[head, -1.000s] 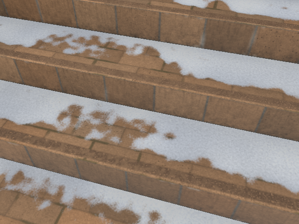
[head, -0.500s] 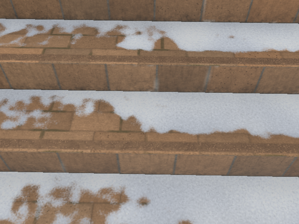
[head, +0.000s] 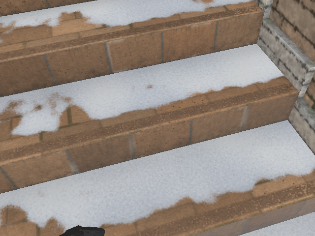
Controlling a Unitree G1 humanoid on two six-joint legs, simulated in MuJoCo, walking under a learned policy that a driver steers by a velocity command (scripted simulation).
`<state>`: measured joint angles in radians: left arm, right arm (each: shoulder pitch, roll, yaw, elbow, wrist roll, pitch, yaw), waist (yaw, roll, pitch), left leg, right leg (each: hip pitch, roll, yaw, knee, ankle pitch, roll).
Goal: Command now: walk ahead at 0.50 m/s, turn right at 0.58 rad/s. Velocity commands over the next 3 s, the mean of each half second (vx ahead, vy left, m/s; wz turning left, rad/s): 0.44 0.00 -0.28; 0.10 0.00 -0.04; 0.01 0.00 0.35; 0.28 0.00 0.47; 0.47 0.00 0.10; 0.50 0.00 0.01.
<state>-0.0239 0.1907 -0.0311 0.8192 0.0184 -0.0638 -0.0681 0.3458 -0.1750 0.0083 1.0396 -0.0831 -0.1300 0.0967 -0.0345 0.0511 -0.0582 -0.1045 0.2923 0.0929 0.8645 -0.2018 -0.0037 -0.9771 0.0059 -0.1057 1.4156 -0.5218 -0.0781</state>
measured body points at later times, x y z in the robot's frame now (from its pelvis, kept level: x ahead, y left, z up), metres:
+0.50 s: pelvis +0.27 +0.00 +0.15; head +0.27 +0.00 +0.60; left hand +0.27 +0.20 +0.00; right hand +0.46 -0.21 +0.06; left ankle +0.46 +0.08 -0.43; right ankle +0.11 -0.08 -0.58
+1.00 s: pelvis +0.42 -0.02 +0.29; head +0.42 -0.03 +0.74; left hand +0.53 +0.18 +0.16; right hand +0.40 -0.24 +0.14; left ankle +0.46 +0.08 -0.44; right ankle +0.49 -0.13 -0.42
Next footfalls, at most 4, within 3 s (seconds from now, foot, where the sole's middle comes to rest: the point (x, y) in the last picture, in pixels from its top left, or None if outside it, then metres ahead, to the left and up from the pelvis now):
0.50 left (143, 207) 0.50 0.08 -0.47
1.02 right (207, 198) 0.52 -0.14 -0.47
1.48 left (134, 210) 0.49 0.11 -0.47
2.06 right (172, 94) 0.88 -0.04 -0.32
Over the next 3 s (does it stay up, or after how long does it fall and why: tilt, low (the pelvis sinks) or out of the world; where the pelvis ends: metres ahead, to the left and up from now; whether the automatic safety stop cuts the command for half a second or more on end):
stays up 1.17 0.18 0.60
